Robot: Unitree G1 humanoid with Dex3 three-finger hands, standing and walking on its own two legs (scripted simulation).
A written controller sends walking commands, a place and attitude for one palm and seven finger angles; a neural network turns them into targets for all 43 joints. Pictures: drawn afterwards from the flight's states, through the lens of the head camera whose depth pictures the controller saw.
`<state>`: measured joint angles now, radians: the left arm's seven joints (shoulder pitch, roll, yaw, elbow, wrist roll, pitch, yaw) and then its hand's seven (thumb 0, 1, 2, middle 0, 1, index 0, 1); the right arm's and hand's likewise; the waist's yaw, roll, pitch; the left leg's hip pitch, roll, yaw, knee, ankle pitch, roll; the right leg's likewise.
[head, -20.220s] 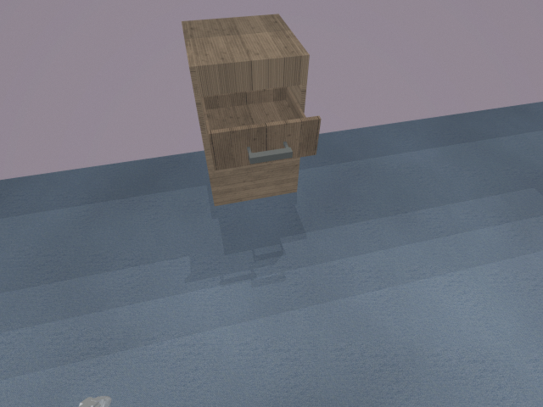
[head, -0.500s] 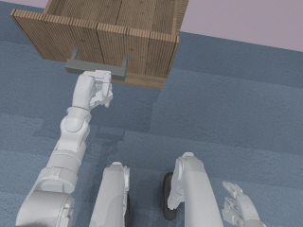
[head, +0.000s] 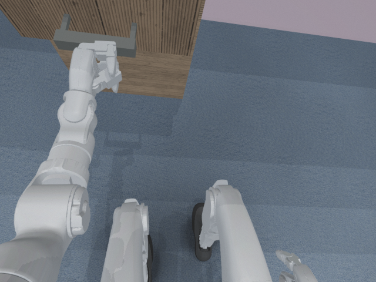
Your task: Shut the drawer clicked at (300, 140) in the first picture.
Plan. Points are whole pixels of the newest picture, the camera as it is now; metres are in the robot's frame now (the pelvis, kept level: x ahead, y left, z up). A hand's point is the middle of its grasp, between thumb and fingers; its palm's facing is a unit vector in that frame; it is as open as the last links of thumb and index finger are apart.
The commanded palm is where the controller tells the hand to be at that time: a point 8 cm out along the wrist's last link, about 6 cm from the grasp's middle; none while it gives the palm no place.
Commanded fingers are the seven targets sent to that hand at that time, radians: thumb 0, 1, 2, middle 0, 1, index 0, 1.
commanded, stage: push the drawer shut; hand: left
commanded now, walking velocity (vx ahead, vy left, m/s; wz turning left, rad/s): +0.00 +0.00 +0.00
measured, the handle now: (98, 34) +0.61 +0.13 +0.01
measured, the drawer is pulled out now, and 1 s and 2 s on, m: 0.11 0.00 0.00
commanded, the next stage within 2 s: pull the fist back off the drawer in 1.06 s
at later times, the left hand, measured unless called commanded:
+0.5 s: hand (121, 47) +0.58 +0.09 +0.00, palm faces -0.15 -0.99 -0.07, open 2.9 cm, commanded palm +0.58 +0.10 +0.01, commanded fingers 0.00 0.90 0.90 -1.40 -1.60 -1.40 -1.60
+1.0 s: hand (124, 26) +0.64 +0.08 +0.00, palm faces -0.14 -0.99 -0.08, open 2.9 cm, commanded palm +0.65 +0.08 +0.01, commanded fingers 0.00 0.90 0.90 -1.40 -1.60 -1.40 -1.60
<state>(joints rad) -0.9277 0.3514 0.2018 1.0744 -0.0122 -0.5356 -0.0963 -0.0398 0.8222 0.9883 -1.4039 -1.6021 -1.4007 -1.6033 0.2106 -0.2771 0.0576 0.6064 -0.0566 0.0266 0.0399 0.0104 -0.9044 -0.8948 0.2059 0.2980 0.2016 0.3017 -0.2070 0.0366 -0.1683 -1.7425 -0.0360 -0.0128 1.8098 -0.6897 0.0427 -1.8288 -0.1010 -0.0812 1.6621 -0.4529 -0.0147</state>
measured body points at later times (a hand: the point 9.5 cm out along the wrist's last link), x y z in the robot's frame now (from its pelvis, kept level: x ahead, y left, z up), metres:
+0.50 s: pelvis +0.01 +0.00 -0.01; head +0.24 +0.03 +0.37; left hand +0.59 +0.14 +0.01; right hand +0.04 -0.26 -0.12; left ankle +0.05 +0.10 -0.48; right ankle +0.13 -0.13 -0.48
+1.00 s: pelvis +0.00 +0.00 -0.03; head +0.26 +0.04 +0.34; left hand +0.64 +0.13 +0.01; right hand -0.02 -0.26 -0.12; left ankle +0.05 +0.10 -0.48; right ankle +0.13 -0.13 -0.48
